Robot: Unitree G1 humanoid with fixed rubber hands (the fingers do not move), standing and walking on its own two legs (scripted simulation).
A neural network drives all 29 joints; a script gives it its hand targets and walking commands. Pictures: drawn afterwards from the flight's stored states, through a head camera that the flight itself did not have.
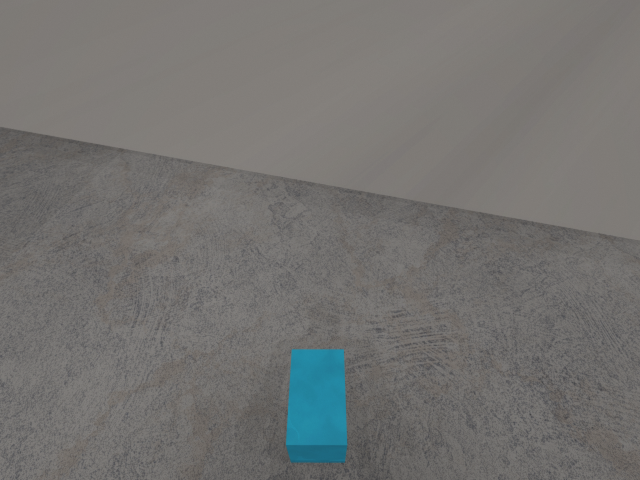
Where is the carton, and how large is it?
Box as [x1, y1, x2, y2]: [286, 349, 346, 462]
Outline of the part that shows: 292,349 286,446 290,460 298,462 344,462 346,450 346,424 343,349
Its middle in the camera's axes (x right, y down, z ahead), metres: -0.01 +0.48 +1.11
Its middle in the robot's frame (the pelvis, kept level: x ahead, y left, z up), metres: +0.45 +0.03 -0.67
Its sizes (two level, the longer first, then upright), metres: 0.253 0.152 0.181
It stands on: the floor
